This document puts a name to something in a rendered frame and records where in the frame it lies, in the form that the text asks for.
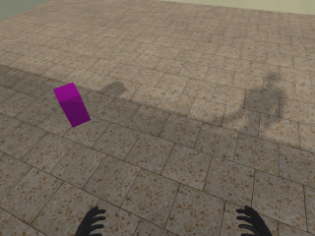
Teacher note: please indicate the robot left hand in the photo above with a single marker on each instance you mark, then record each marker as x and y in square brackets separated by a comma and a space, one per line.
[86, 227]

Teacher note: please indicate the robot right hand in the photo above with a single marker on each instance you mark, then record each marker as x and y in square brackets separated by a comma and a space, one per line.
[258, 227]

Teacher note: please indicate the carton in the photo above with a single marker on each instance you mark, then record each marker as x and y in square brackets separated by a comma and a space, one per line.
[72, 104]

